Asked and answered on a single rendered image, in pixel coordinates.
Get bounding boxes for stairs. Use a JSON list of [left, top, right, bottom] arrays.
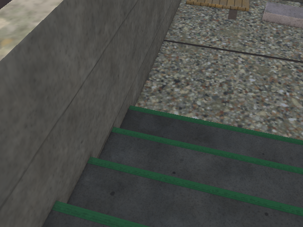
[[43, 105, 303, 227]]

